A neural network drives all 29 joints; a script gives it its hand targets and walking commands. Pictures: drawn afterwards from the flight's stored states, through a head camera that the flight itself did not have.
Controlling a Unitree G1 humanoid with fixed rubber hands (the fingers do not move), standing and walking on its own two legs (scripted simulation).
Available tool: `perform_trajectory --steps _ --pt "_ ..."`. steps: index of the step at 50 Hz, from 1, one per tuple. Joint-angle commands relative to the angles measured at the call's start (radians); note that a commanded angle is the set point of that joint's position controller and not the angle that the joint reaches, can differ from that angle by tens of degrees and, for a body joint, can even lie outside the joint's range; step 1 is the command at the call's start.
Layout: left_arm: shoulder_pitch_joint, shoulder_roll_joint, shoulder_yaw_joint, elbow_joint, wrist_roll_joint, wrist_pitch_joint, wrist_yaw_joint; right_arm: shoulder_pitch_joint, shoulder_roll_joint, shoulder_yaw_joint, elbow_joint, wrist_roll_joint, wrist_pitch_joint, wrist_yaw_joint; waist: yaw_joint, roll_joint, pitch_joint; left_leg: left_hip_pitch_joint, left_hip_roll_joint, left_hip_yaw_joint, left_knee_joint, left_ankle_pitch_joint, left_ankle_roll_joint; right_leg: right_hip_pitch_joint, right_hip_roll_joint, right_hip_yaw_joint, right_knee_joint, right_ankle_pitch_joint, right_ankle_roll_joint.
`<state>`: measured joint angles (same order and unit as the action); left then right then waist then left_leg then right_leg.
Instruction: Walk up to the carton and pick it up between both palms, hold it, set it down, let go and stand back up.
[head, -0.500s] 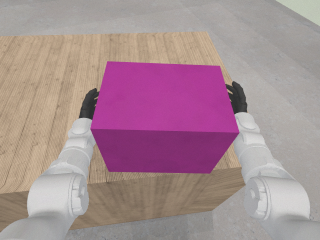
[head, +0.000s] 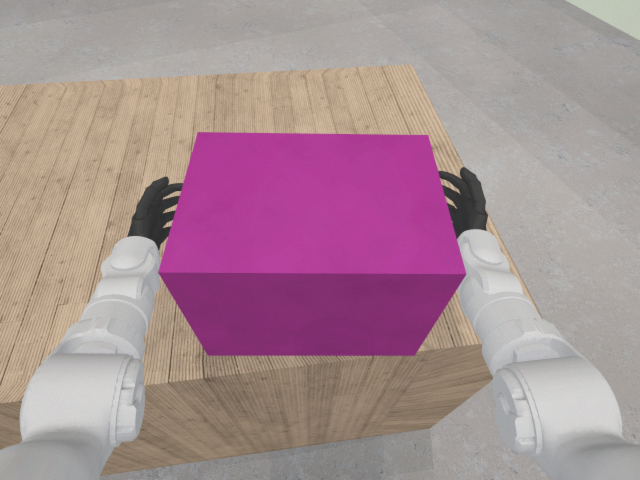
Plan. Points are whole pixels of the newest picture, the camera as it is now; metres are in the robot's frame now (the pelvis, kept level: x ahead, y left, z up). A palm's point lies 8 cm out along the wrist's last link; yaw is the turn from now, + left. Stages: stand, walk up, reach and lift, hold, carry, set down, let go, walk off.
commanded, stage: set down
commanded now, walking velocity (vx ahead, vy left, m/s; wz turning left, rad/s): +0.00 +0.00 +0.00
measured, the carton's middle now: (312, 250) +0.38 +0.03 +0.04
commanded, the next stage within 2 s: none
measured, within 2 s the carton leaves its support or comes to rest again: neither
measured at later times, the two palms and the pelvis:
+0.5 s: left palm (114, 308) +0.30 +0.27 +0.03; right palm (497, 289) +0.32 -0.19 +0.06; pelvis -0.04 +0.00 +0.00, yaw +0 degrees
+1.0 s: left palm (100, 370) +0.23 +0.27 +0.02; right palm (513, 349) +0.25 -0.19 +0.06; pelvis -0.06 +0.01 +0.00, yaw +0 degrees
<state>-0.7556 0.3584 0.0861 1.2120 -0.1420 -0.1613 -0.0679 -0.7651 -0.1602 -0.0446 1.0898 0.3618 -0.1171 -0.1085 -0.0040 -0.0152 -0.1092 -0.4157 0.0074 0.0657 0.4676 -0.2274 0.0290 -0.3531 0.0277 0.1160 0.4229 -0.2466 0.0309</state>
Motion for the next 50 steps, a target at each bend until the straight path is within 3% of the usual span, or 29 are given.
perform_trajectory --steps 1,6,12,13,24,29,33,41,50 --pt "-0.273 0.233 0.018 -0.368 -0.149 -0.007 -0.018 -0.258 -0.33 0.165 -0.395 0.03 -0.071 -0.001 0.075 0.045 -0.617 0.469 0.011 -0.024 0.149 0.866 -0.12 0.086 0.023 -0.135 -0.012 0.579 -0.008" --pt "-0.207 0.236 0.031 -0.49 -0.149 0.018 -0.019 -0.189 -0.334 0.165 -0.51 0.037 -0.063 0.006 0.08 0.049 -0.596 0.513 0.004 -0.023 0.128 0.859 -0.119 0.1 0.027 -0.136 -0.034 0.556 -0.013" --pt "-0.133 0.239 0.026 -0.594 -0.16 0.043 -0.015 -0.114 -0.335 0.133 -0.59 0.027 -0.025 0.017 0.077 0.054 -0.512 0.52 0.001 -0.022 0.082 0.743 -0.11 0.088 0.027 -0.134 -0.061 0.436 -0.024" --pt "-0.063 0.237 0.03 -0.649 -0.157 0.048 -0.013 -0.053 -0.329 0.144 -0.631 0.034 -0.024 0.02 0.088 0.054 -0.513 0.541 0.001 -0.02 0.076 0.753 -0.109 0.115 0.028 -0.132 -0.063 0.454 -0.027" --pt "0.055 0.222 -0.017 -0.778 -0.203 0.072 0.017 0.053 -0.295 0.065 -0.731 -0.011 0.053 0.036 0.075 0.071 -0.383 0.503 0.01 -0.033 -0.019 0.403 -0.095 0.074 0.018 -0.13 -0.094 0.157 -0.058" --pt "0.012 0.223 -0.064 -0.746 -0.237 0.071 0.04 0.018 -0.271 0.013 -0.731 -0.042 0.096 0.048 0.066 0.083 -0.334 0.441 0.023 -0.056 -0.065 0.134 -0.086 0.008 0.001 -0.127 -0.098 -0.031 -0.072" --pt "0.013 0.218 -0.09 -0.748 -0.247 0.074 0.055 0.018 -0.261 -0.019 -0.738 -0.051 0.114 0.055 0.059 0.104 -0.326 0.399 0.038 -0.082 -0.095 0.026 -0.085 0.023 -0.005 -0.125 -0.084 -0.048 -0.076" --pt "0.237 0.206 -0.05 -0.883 -0.207 0.133 0.055 0.22 -0.256 -0.024 -0.823 -0.042 0.13 0.057 0.064 0.112 -0.305 0.453 0.038 -0.093 -0.112 0.083 -0.088 0.11 -0.005 -0.119 -0.105 0.036 -0.077" --pt "0.452 0.214 0.005 -1.171 -0.193 0.22 0.054 0.423 -0.243 -0.065 -1.098 -0.049 0.157 0.049 0.076 0.113 -0.261 0.482 0.031 -0.084 -0.123 0.135 -0.089 0.131 -0.001 -0.114 -0.115 0.056 -0.079"
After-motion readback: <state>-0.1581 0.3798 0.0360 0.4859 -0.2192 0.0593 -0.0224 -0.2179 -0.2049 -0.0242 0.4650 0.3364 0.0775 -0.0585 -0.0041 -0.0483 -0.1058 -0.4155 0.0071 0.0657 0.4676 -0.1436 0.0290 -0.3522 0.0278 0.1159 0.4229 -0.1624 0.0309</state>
